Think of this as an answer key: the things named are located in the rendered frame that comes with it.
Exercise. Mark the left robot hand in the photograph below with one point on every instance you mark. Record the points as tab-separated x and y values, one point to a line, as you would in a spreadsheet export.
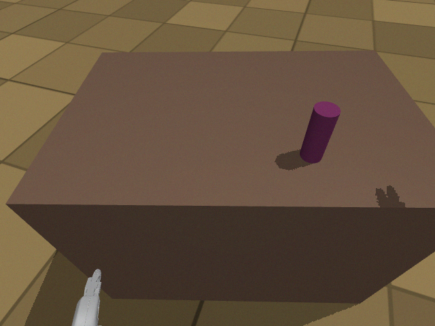
87	309

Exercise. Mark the can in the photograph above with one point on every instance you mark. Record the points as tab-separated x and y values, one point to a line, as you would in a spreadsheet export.
321	125

